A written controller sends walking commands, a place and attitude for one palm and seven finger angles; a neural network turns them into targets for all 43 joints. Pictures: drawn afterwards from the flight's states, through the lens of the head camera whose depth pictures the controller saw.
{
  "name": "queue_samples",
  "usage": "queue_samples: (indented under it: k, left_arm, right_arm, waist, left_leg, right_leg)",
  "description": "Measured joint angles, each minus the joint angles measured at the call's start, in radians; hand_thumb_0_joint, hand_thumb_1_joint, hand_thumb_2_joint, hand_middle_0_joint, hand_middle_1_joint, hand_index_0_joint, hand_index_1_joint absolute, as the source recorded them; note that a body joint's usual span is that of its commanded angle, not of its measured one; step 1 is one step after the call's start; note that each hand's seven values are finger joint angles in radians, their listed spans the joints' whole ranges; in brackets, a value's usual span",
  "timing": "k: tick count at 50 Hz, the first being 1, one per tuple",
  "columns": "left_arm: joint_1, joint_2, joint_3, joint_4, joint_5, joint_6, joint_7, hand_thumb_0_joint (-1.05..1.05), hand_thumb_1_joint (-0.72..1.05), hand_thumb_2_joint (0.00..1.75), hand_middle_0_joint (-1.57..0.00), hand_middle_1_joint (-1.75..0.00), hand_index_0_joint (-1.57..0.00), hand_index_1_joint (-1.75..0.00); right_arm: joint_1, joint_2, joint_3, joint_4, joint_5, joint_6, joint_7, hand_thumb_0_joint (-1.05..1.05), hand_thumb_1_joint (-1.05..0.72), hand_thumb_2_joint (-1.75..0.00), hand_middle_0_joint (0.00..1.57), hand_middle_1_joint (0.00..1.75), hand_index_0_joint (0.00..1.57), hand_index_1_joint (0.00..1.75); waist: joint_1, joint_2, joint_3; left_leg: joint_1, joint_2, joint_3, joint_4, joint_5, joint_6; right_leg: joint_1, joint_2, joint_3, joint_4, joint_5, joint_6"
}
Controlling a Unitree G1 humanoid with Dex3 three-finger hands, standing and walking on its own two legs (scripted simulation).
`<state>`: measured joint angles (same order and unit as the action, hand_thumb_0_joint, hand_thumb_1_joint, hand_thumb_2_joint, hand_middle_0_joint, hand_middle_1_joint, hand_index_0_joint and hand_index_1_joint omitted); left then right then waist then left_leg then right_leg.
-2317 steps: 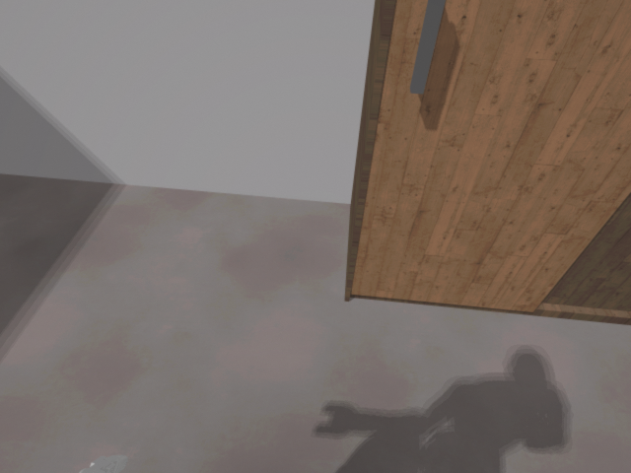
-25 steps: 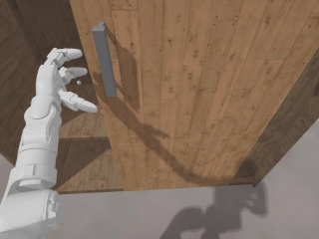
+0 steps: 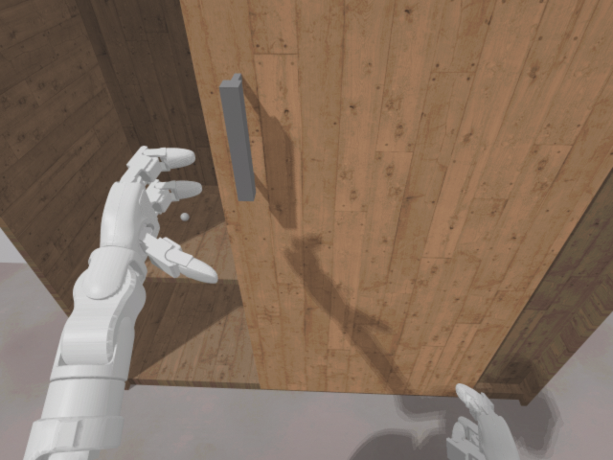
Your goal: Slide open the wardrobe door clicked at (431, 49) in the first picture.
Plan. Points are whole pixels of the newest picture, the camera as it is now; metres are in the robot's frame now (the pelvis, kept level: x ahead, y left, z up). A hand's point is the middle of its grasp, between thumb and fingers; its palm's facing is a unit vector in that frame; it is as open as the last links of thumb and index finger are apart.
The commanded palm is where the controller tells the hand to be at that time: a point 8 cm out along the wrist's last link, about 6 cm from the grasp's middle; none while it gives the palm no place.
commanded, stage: draw the hand back to the body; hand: left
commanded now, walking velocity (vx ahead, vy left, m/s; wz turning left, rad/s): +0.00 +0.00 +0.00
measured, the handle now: (242, 139) +0.51 +0.16 +0.20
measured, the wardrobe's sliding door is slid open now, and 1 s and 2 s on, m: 0.46 0.46 0.46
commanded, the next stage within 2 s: step back with the hand held close in 1.62 s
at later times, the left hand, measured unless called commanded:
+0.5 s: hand (138, 266) +0.26 +0.22 +0.18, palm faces +0.19 -0.98 -0.03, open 14.7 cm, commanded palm +0.22 +0.26 +0.19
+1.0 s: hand (80, 301) +0.21 +0.25 +0.18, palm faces +0.46 -0.85 -0.26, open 11.2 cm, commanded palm +0.16 +0.29 +0.18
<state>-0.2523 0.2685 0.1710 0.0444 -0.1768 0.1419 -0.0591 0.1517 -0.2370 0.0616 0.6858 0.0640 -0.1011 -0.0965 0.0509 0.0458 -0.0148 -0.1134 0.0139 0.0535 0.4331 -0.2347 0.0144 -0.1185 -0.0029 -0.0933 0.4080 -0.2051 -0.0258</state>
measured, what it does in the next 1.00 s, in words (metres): stands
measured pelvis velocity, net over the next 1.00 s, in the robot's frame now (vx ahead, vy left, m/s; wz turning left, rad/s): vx -0.01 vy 0.00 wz -0.01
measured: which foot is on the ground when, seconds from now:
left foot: down 0.00-1.00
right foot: down 0.00-1.00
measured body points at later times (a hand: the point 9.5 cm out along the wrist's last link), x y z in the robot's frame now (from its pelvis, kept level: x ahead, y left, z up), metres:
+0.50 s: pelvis -0.01 -0.02 +0.00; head -0.07 -0.04 +0.44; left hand +0.24 +0.27 +0.18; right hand +0.19 -0.25 -0.06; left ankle +0.01 +0.11 -0.74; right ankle +0.02 -0.10 -0.74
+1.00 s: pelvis -0.01 +0.00 +0.00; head -0.05 -0.01 +0.45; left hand +0.18 +0.30 +0.20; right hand +0.16 -0.22 -0.09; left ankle +0.01 +0.11 -0.74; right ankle +0.02 -0.10 -0.74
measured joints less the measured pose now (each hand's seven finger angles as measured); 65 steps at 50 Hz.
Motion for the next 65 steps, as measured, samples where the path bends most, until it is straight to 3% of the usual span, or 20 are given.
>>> queue_samples:
  k: [4, 8, 10, 17, 24, 28, 31, 34, 40, 51, 57, 65]
  left_arm:
    - [-0.021, 0.002, 0.007, 0.015, -0.01, 0.029, 0.013, -0.02, -0.55, 0.19, -0.26, -1.15, -0.26, -1.15]
    - [-0.062, 0.05, 0.057, 0.048, -0.062, 0.231, -0.038, -0.02, -0.55, 0.19, -0.26, -1.15, -0.26, -1.15]
    - [-0.05, 0.073, 0.085, 0.037, -0.068, 0.281, -0.048, -0.02, -0.55, 0.19, -0.26, -1.15, -0.26, -1.15]
    - [0.097, 0.063, 0.144, -0.097, -0.111, 0.231, -0.082, -0.01, -0.55, 0.2, -0.25, -1.15, -0.25, -1.15]
    - [0.185, 0.072, 0.153, -0.148, -0.108, 0.247, -0.089, -0.01, -0.55, 0.2, -0.25, -1.15, -0.25, -1.15]
    - [0.201, 0.073, 0.165, -0.177, -0.112, 0.208, -0.084, -0.02, -0.52, 0.21, -0.25, -1.13, -0.25, -1.13]
    - [0.261, 0.085, 0.148, -0.224, -0.037, 0.076, 0.021, -0.02, -0.46, 0.24, -0.25, -1.09, -0.25, -1.1]
    - [0.344, 0.077, 0.144, -0.262, 0.008, -0.041, 0.099, -0.01, -0.39, 0.27, -0.25, -1.05, -0.25, -1.06]
    - [0.464, 0.051, 0.12, -0.299, 0.061, -0.158, 0.165, -0.01, -0.2, 0.37, -0.24, -0.94, -0.24, -0.95]
    - [0.565, 0.056, 0.125, -0.367, 0.094, -0.236, 0.19, 0.0, 0.19, 0.55, -0.23, -0.71, -0.23, -0.72]
    - [0.639, 0.064, 0.144, -0.394, 0.091, -0.243, 0.176, 0.0, 0.4, 0.66, -0.23, -0.58, -0.23, -0.59]
    - [0.709, 0.065, 0.165, -0.419, 0.095, -0.235, 0.18, 0.01, 0.69, 0.79, -0.22, -0.42, -0.22, -0.43]
  right_arm:
    - [-0.019, 0.008, 0.014, 0.01, -0.002, 0.009, -0.008, 0.01, -0.9, -0.9, 0.2, 0.3, 0.2, 0.3]
    - [-0.029, 0.004, 0.031, 0.017, 0.013, 0.038, -0.028, 0.01, -0.9, -0.9, 0.2, 0.3, 0.2, 0.3]
    - [-0.028, -0.003, 0.031, 0.009, 0.015, 0.041, -0.03, 0.01, -0.9, -0.9, 0.2, 0.3, 0.2, 0.3]
    - [-0.002, -0.028, 0.012, -0.007, 0.022, 0.019, -0.011, 0.01, -0.9, -0.9, 0.2, 0.3, 0.2, 0.3]
    - [-0.007, -0.035, 0.009, 0.003, 0.023, 0.001, -0.022, 0.01, -0.9, -0.9, 0.2, 0.3, 0.2, 0.3]
    - [-0.009, -0.03, 0.013, 0.007, 0.017, -0.027, -0.03, 0.01, -0.9, -0.9, 0.2, 0.3, 0.2, 0.3]
    - [-0.012, -0.02, 0.003, 0.003, -0.022, -0.06, -0.012, 0.01, -0.9, -0.9, 0.2, 0.3, 0.2, 0.3]
    - [-0.004, -0.009, -0.006, -0.002, -0.04, -0.073, 0.008, 0.01, -0.9, -0.9, 0.2, 0.3, 0.2, 0.3]
    - [0.04, 0.006, -0.017, 0.03, -0.056, -0.069, 0.019, 0.01, -0.9, -0.9, 0.2, 0.3, 0.2, 0.3]
    - [0.048, 0.016, -0.029, 0.053, -0.068, -0.065, 0.027, 0.01, -0.9, -0.9, 0.2, 0.3, 0.2, 0.3]
    - [0.029, 0.018, -0.038, 0.028, -0.068, -0.052, 0.037, 0.01, -0.9, -0.9, 0.2, 0.3, 0.2, 0.3]
    - [0.029, 0.011, -0.045, 0.015, -0.067, -0.047, 0.036, 0.01, -0.9, -0.9, 0.2, 0.3, 0.2, 0.3]
  waist:
    - [-0.002, -0.008, 0.002]
    - [-0.003, -0.009, 0.0]
    - [-0.007, -0.002, -0.005]
    - [0.0, 0.009, -0.023]
    - [0.014, 0.004, 0.001]
    - [0.018, 0.002, 0.015]
    - [0.005, 0.012, 0.025]
    - [-0.003, 0.015, 0.04]
    - [0.017, 0.005, 0.063]
    - [0.01, 0.004, 0.054]
    - [0.009, 0.005, 0.047]
    - [0.027, 0.004, 0.049]
  left_leg:
    - [0.008, 0.005, -0.003, -0.004, 0.005, -0.007]
    - [0.037, 0.012, -0.001, -0.03, 0.018, -0.013]
    - [0.046, 0.016, 0.002, -0.038, 0.021, -0.016]
    - [0.048, 0.021, 0.003, -0.028, 0.015, -0.021]
    - [0.038, 0.03, -0.005, 0.013, 0.004, -0.025]
    - [0.037, 0.03, -0.008, 0.017, 0.007, -0.025]
    - [0.031, 0.032, -0.008, 0.018, 0.009, -0.025]
    - [0.027, 0.029, -0.003, 0.006, 0.018, -0.02]
    - [0.046, 0.02, 0.005, -0.024, 0.029, -0.011]
    - [0.088, -0.001, 0.015, -0.054, 0.027, 0.004]
    - [0.088, -0.002, 0.021, -0.054, 0.024, 0.006]
    - [0.081, -0.002, 0.01, -0.043, 0.025, 0.006]
  right_leg:
    - [0.007, 0.005, -0.003, 0.001, 0.001, -0.007]
    - [0.032, 0.014, -0.001, -0.022, 0.012, -0.015]
    - [0.039, 0.018, 0.002, -0.029, 0.016, -0.018]
    - [0.038, 0.022, 0.004, -0.015, 0.009, -0.021]
    - [0.039, 0.03, -0.004, 0.006, 0.004, -0.026]
    - [0.042, 0.029, -0.007, 0.005, 0.009, -0.027]
    - [0.043, 0.032, -0.006, -0.01, 0.021, -0.025]
    - [0.039, 0.031, -0.002, -0.025, 0.033, -0.021]
    - [0.055, 0.023, 0.006, -0.052, 0.045, -0.012]
    - [0.087, 0.004, 0.017, -0.063, 0.038, 0.006]
    - [0.086, 0.003, 0.023, -0.066, 0.039, 0.009]
    - [0.089, 0.003, 0.012, -0.066, 0.041, 0.009]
